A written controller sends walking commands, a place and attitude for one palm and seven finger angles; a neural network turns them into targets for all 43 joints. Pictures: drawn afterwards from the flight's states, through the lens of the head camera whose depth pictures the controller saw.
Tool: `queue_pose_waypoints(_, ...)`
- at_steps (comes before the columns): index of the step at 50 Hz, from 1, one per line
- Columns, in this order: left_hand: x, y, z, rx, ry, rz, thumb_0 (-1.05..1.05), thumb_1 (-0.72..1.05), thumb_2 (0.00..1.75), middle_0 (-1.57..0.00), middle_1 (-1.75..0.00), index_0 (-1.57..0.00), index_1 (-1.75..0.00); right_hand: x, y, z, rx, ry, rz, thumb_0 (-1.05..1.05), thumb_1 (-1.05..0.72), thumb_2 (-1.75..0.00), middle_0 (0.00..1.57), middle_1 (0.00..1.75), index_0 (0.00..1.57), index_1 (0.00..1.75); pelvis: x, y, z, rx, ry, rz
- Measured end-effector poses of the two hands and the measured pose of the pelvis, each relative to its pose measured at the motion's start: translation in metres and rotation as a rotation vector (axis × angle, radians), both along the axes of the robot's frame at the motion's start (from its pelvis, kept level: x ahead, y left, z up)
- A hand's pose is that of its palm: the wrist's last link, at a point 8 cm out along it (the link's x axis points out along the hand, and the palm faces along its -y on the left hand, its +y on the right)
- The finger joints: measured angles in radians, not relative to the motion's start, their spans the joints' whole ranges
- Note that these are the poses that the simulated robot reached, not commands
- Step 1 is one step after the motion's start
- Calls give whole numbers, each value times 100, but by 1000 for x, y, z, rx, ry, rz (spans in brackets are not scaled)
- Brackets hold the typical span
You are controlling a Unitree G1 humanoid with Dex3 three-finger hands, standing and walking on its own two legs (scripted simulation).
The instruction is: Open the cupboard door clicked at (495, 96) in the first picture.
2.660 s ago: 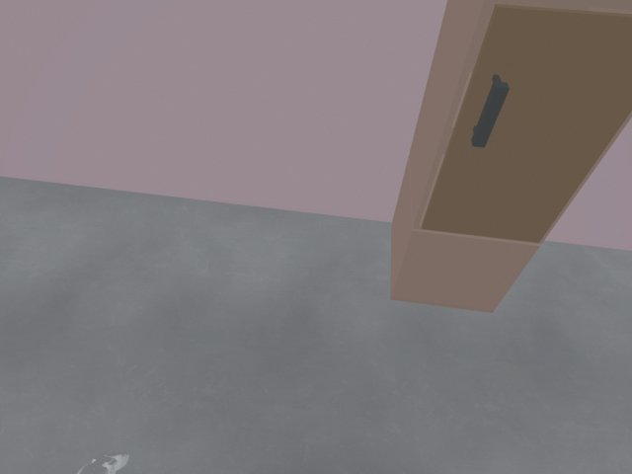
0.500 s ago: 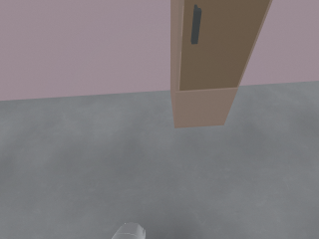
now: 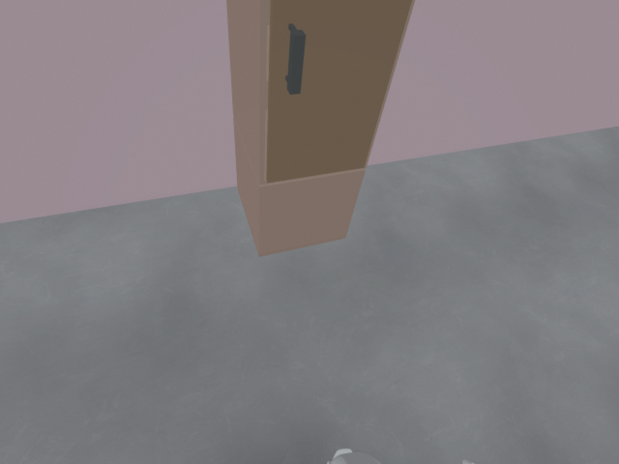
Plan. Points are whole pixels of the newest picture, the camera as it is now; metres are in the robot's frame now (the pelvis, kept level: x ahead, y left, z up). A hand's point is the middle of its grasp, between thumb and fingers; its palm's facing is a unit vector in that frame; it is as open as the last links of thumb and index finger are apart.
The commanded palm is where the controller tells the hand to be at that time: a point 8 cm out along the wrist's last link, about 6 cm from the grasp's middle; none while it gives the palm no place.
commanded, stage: walk to a spot facing it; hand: left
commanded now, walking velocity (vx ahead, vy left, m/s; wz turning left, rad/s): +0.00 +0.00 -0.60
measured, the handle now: (292, 59) +0.92 +0.13 +0.06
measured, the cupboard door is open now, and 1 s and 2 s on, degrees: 0 0 0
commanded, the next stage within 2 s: none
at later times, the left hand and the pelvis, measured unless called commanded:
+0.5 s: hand (227, 441) +0.17 +0.12 -0.16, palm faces -0.35 -0.91 -0.24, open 7.4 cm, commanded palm none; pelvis -0.02 -0.02 -0.02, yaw -19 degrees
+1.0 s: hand (205, 429) +0.19 +0.16 -0.18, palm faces -0.55 -0.82 -0.16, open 7.4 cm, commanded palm none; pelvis +0.02 +0.03 +0.00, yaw -37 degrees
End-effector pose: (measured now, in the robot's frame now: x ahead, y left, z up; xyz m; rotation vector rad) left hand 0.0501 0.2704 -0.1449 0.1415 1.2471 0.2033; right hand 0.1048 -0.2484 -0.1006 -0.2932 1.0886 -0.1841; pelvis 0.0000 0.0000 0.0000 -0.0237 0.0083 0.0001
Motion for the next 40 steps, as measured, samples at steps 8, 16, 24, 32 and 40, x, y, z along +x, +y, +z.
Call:
queue_pose_waypoints(8, 27, 12, 5, -15, 0, -118, 0, 91, 90, -20, -30, -20, -30, -68, 15, -1, 12, 70, -142, 1, -91, -90, 20, 30, 20, 30, -4, 16, 6, -24, -17, -114)
queue_pose_waypoints(16, 74, -30, 5, -34, 6, -294, 1, 91, 90, -19, -30, -20, -30, -149, 14, -18, 61, 177, -334, 1, -91, -90, 21, 30, 20, 30, -10, 10, 2, -13, -17, -232)
queue_pose_waypoints(24, 131, -94, 11, 0, -136, -470, 1, 91, 90, -20, -30, -20, -30, -217, -9, -51, 114, 272, -495, 1, -91, -90, 20, 30, 20, 30, -15, -15, -16, 0, -16, -333)
queue_pose_waypoints(32, 136, -107, 22, 10, -120, -530, 0, 90, 90, -20, -30, -20, -30, -196, -21, -35, 102, 167, -542, 1, -91, -90, 20, 30, 20, 30, -15, -17, -3, 18, -14, -421)
queue_pose_waypoints(40, 144, -83, -1, -22, -54, -575, 0, 90, 90, -20, -30, -20, -30, -159, -7, -22, 40, 44, -564, 1, -91, -90, 20, 30, 20, 30, -3, 11, -10, 4, 8, -514)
